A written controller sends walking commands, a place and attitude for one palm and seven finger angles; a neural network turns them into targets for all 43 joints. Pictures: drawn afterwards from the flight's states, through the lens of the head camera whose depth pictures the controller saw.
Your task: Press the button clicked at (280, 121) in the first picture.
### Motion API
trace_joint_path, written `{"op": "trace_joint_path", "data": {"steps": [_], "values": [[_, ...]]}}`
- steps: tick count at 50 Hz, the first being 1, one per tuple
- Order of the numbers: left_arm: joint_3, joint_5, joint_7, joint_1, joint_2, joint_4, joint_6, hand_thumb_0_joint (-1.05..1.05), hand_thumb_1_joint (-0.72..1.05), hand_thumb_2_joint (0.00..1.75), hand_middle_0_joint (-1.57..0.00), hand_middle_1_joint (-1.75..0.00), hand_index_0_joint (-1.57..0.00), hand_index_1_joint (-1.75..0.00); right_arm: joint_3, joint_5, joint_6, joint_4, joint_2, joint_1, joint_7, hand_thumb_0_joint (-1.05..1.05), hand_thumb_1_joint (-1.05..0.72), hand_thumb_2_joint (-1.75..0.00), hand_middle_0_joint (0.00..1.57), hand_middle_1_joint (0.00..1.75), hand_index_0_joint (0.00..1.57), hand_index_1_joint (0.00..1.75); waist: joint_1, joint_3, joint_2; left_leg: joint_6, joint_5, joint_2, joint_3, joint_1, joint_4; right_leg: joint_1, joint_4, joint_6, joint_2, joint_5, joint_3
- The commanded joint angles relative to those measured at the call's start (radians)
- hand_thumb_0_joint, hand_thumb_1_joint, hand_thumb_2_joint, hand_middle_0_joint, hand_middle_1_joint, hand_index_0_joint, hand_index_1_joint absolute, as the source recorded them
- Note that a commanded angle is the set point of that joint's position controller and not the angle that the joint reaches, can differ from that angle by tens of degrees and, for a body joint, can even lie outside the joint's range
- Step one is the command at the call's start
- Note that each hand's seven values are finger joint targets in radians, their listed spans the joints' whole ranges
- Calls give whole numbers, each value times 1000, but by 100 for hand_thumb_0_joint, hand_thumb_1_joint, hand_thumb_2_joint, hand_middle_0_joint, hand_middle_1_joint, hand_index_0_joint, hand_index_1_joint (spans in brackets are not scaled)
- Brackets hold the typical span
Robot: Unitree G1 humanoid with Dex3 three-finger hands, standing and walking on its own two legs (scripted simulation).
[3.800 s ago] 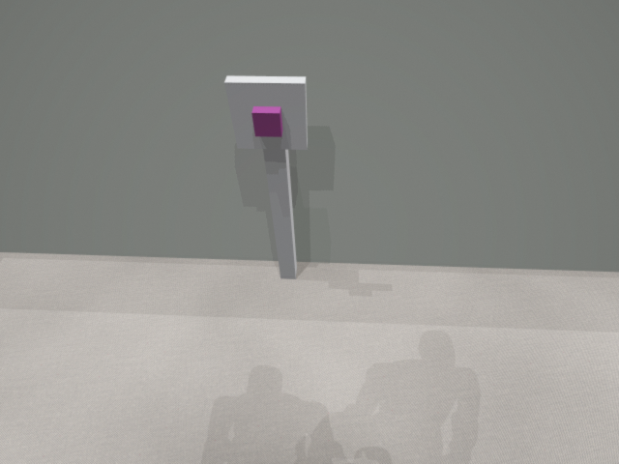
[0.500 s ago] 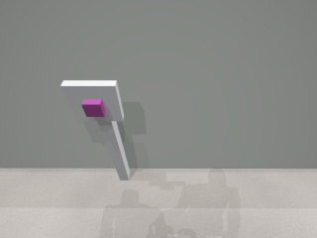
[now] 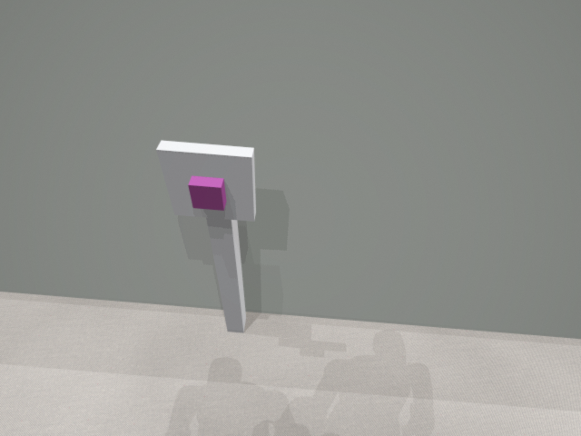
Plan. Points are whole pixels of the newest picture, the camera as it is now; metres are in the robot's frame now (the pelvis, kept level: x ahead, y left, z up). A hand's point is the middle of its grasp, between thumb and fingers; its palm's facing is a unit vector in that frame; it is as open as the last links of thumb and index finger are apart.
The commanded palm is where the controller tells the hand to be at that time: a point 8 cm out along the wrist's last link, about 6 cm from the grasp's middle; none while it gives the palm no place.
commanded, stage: shuffle to correct the standing spot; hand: left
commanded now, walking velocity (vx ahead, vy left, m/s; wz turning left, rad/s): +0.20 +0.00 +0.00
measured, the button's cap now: (208, 192) +0.56 +0.21 -0.02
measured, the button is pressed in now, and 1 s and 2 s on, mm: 0 0 0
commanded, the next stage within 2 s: come to a stop and stand still in 0.20 s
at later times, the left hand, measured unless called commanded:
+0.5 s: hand out of the picture +0.05 +0.15 -0.18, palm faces +0.00 -0.99 -0.17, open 7.4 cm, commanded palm none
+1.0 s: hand out of the picture +0.08 +0.22 -0.16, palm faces -0.05 -0.96 -0.28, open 7.4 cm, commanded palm none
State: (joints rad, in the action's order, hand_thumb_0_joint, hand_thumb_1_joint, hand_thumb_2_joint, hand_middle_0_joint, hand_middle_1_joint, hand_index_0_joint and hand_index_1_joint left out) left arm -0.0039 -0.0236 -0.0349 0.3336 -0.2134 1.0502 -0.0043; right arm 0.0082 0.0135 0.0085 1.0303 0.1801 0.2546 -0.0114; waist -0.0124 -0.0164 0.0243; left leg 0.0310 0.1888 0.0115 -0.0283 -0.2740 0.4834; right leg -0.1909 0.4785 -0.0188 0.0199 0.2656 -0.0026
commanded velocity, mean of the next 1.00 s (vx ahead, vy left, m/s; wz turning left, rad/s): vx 0.01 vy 0.02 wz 0.00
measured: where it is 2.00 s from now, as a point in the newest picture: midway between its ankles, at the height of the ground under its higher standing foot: outside the picture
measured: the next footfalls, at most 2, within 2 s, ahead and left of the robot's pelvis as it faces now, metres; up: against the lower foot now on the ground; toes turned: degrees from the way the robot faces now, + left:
none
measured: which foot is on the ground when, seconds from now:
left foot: down 0.00-1.00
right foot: down 0.00-1.00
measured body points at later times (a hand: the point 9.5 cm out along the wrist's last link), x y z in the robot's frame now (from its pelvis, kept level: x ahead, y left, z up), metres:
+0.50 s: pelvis +0.07 -0.01 -0.01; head +0.09 +0.00 +0.44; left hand +0.06 +0.21 -0.17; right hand +0.05 -0.22 -0.16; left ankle +0.05 +0.10 -0.74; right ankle +0.01 -0.12 -0.74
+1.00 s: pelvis +0.03 +0.02 -0.01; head +0.04 +0.00 +0.44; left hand +0.08 +0.27 -0.14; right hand +0.09 -0.21 -0.16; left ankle +0.05 +0.10 -0.74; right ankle +0.01 -0.12 -0.74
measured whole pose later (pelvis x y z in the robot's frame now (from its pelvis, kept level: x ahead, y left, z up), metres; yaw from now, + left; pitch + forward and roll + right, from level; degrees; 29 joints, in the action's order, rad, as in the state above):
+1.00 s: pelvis +0.03 +0.02 -0.01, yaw -3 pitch -1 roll +0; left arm -0.01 -0.02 -0.04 0.25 -0.20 0.98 0.01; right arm 0.00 0.01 0.00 0.93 0.19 0.22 -0.01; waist -0.01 -0.03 -0.04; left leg 0.06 0.27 0.02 -0.10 -0.26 0.54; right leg -0.24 0.55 -0.02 0.05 0.31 -0.02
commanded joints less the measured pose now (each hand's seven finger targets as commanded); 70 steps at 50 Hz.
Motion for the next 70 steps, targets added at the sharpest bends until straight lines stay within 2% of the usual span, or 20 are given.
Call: {"op": "trace_joint_path", "data": {"steps": [1, 7, 10, 14, 16, 17, 18, 20, 22, 23, 28, 34, 36, 37, 38, 40, 42, 44, 49, 70], "values": [[9, -3, 6, 74, -62, -28, -10, 0, 90, 90, -20, -30, -20, -30, -33, 8, 2, -29, 137, 36, 0, 0, -90, -90, 20, 30, 20, 30, 6, -54, -44, 19, 377, -114, 157, -48, -169, -73, -69, 57, 43, 226, 54], [24, 1, 13, 107, -81, -23, -21, 0, 90, 90, -20, -30, -20, -30, -29, 8, 11, -33, 99, 42, 6, 0, -90, -90, 20, 30, 20, 30, 4, -100, 52, 10, 283, -50, 74, -93, -16, -92, -133, 102, 97, 293, 160], [31, 1, 13, 103, -84, -24, -22, 0, 90, 90, -20, -30, -20, -30, -30, 6, 18, -23, 95, 68, 7, 0, -90, -90, 20, 30, 20, 30, 17, -124, 34, 12, 252, -49, 59, -74, 1, -119, -111, 109, 94, 285, 143], [26, -3, 17, 113, -30, -19, -31, 0, 90, 90, -20, -30, -20, -30, -39, 2, 37, 14, 133, 150, -3, 0, -90, -90, 20, 30, 20, 30, 27, -64, -168, 94, 151, -193, 234, 76, -133, -175, 140, 69, -5, 119, -34], [17, -5, 15, 93, 2, -23, -42, 0, 90, 90, -20, -30, -20, -30, -42, 2, 38, 23, 136, 174, -13, 0, -90, -90, 20, 30, 20, 30, 25, -64, -171, 160, -92, -256, 296, 166, -123, -254, 198, 58, -20, 150, -70], [14, 0, 11, 90, 17, -18, -44, 0, 90, 90, -20, -30, -20, -30, -37, 0, 36, 22, 118, 163, -17, 0, -90, -90, 20, 30, 20, 30, 15, -54, -135, 157, -265, -252, 251, 156, -90, -208, 139, 53, -10, 156, -69], [14, 3, 7, 119, 26, 0, -43, 0, 90, 90, -20, -30, -20, -30, -29, -3, 34, 20, 106, 130, -22, 0, -90, -90, 20, 30, 20, 30, -9, -49, -102, 128, -364, -220, 177, 94, -39, -98, 44, 50, 6, 48, -55], [20, 7, -4, 179, -15, 29, -46, 0, 90, 90, -20, -30, -20, -30, -16, -9, 40, 10, 57, 82, -25, 0, -90, -90, 20, 30, 20, 30, -21, -18, 13, 27, -307, -103, 35, -27, 61, 90, -2, 67, 105, -446, 65], [22, 15, -15, 167, -57, 34, -49, 0, 90, 90, -20, -30, -20, -30, -14, -10, 31, 18, 41, 76, -28, 0, -90, -90, 20, 30, 20, 30, -4, 0, 105, -20, -179, -74, -2, -26, 47, 143, 14, 74, 176, -898, 75], [22, 16, -19, 150, -65, 23, -45, 0, 90, 90, -20, -30, -20, -30, -18, -13, 25, 23, 40, 81, -30, 0, -90, -90, 20, 30, 20, 30, 3, 18, 86, -24, -188, -72, -6, -3, 35, 149, 34, 71, 178, -964, 72], [45, 12, -28, 93, -86, -37, -19, 0, 90, 90, -20, -30, -20, -30, -43, -8, 3, 10, 58, 88, -35, 0, -90, -90, 20, 30, 20, 30, 0, 65, 33, -19, -368, -83, -11, 46, 79, 121, 82, 69, 175, -863, 57], [46, 7, -21, 10, -73, -94, 6, 0, 90, 90, -20, -30, -20, -30, -50, -1, -10, -33, 71, 54, -25, 0, -90, -90, 20, 30, 20, 30, 6, 47, -20, 5, -337, -118, 43, 80, 33, 5, 45, 70, 134, -405, 44], [40, 4, -19, -2, -59, -101, 5, 0, 90, 90, -20, -30, -20, -30, -49, 2, -4, -40, 87, 42, -24, 0, -90, -90, 20, 30, 20, 30, 8, 64, -28, 23, -442, -137, 70, 108, 17, 3, 50, 52, 103, -366, 22], [39, 10, -49, 57, -84, -64, -12, 0, 90, 90, -20, -30, -20, -30, -54, -16, 6, -109, 142, -49, -16, 0, -90, -90, 20, 30, 20, 30, -13, 31, -136, -3, -469, -154, 30, 101, 176, -53, -5, 50, 135, -473, 82], [40, 11, -37, -18, -138, -121, -12, 0, 90, 90, -20, -30, -20, -30, -52, -6, -4, -125, 95, 6, -5, 0, -90, -90, 20, 30, 20, 30, 27, 57, -104, -10, -80, -105, 42, 30, 101, -39, -11, 96, 159, -181, 107], [31, 1, -22, -89, -101, -148, -6, 0, 90, 90, -20, -30, -20, -30, -45, 9, -6, -146, 104, 12, 4, 0, -90, -90, 20, 30, 20, 30, 35, -4, -171, 14, 52, -124, 97, -8, -17, -113, 20, 86, 78, 101, 48], [22, 3, -12, -57, -91, -135, -3, 0, 90, 90, -20, -30, -20, -30, -41, 7, 1, -161, 129, -8, 4, 0, -90, -90, 20, 30, 20, 30, 11, -5, -156, 43, 37, -150, 153, -25, -85, -76, 47, 62, 28, 91, 4], [13, 4, -5, -53, -85, -127, -1, 0, 90, 90, -20, -30, -20, -30, -40, 4, 2, -172, 141, -22, 3, 0, -90, -90, 20, 30, 20, 30, 6, -29, -56, 44, 140, -145, 151, -49, -123, -64, 19, 57, 32, 90, 11], [7, 3, 3, -53, -90, -111, -1, 0, 90, 90, -20, -30, -20, -30, -38, 6, 5, -150, 147, -21, 4, 0, -90, -90, 20, 30, 20, 30, 7, -63, -23, 37, 246, -130, 140, -42, -186, -84, -17, 53, 47, 91, 32], [0, 10, 1, -20, -83, 16, -23, 0, 90, 90, -20, -30, -20, -30, -12, -3, 25, 28, 106, 33, -12, 0, -90, -90, 20, 30, 20, 30, 11, -6, -9, 12, -98, -121, 46, 104, -98, -22, -73, 58, 85, -144, 67]]}}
